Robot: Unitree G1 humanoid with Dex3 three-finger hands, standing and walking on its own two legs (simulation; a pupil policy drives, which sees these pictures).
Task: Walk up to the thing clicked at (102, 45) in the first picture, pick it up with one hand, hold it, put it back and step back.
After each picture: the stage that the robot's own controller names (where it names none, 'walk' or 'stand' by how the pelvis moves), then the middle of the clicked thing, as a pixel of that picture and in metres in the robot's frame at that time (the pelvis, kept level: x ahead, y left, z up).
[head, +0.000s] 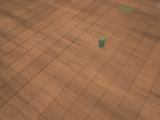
stand; (101, 42) +1.37 -0.18 -0.72
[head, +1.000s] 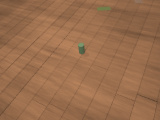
walk; (81, 48) +1.24 +0.16 -0.70
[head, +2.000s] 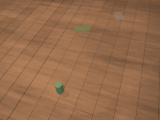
walk; (59, 87) +0.74 +0.30 -0.71
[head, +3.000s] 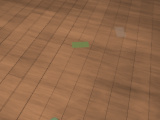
walk; out of the picture +0.42 +0.21 -0.70
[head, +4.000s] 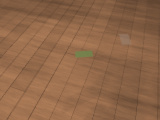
stand; out of the picture +0.32 +0.21 -0.72
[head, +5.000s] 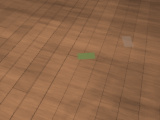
stand; out of the picture +0.31 +0.19 -0.72
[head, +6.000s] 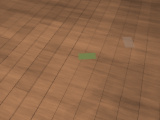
stand; out of the picture +0.33 +0.20 -0.73
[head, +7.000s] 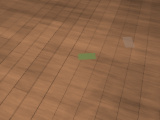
stand; out of the picture +0.32 +0.21 -0.73
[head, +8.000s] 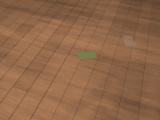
stand; out of the picture +0.31 +0.20 -0.73
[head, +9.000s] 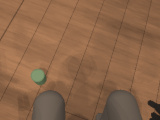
go down; (39, 77) +0.40 +0.21 -0.41
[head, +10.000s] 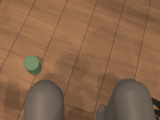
go down; (33, 65) +0.42 +0.22 -0.32
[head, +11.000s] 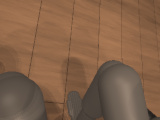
close in; out of the picture +0.41 +0.25 -0.23
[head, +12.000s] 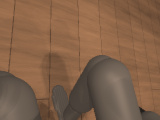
close; out of the picture +0.40 +0.27 -0.23
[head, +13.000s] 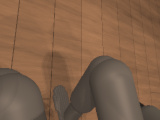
lift; out of the picture +0.39 +0.26 -0.23
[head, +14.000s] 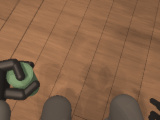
lift; (25, 81) +0.32 +0.20 -0.03
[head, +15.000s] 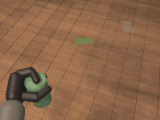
hold; (39, 90) +0.32 +0.17 +0.00
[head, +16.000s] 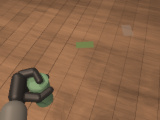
hold; (41, 90) +0.32 +0.17 +0.00
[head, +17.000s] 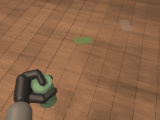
crouch; (45, 91) +0.33 +0.15 -0.02
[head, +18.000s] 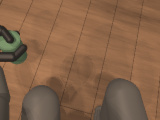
crouch; (13, 48) +0.45 +0.21 -0.09
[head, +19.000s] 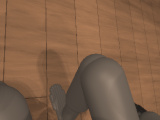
lower; out of the picture +0.43 +0.27 -0.23
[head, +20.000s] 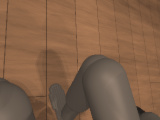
lower; out of the picture +0.43 +0.28 -0.23
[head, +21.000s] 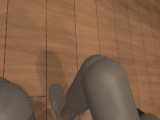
lower; out of the picture +0.43 +0.28 -0.23
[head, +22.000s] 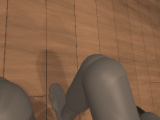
lower; out of the picture +0.43 +0.28 -0.23
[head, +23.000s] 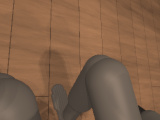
loosen; out of the picture +0.42 +0.27 -0.23
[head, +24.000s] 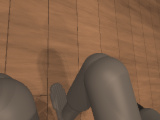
withdraw; out of the picture +0.41 +0.26 -0.23
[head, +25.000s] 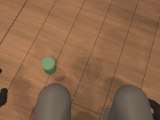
walk; (49, 66) +0.44 +0.19 -0.37
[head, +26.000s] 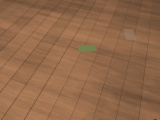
stand; out of the picture +0.35 +0.17 -0.66
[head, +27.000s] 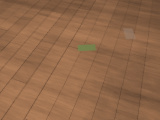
stand; out of the picture +0.36 +0.19 -0.67
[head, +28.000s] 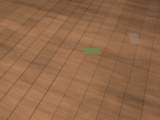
stand; out of the picture +0.36 +0.17 -0.71
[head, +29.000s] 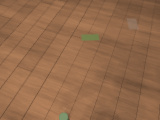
walk; (64, 119) +0.40 +0.16 -0.71
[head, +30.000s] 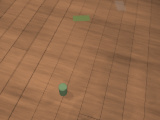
walk; (63, 89) +0.58 +0.14 -0.70
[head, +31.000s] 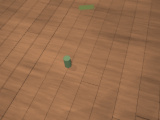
walk; (67, 61) +0.90 +0.23 -0.70
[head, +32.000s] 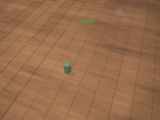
stand; (67, 68) +1.01 +0.20 -0.71
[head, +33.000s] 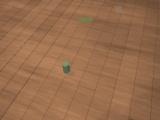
stand; (66, 67) +0.99 +0.20 -0.73
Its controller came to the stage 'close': yes
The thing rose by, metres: 0.71
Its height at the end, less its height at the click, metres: +0.00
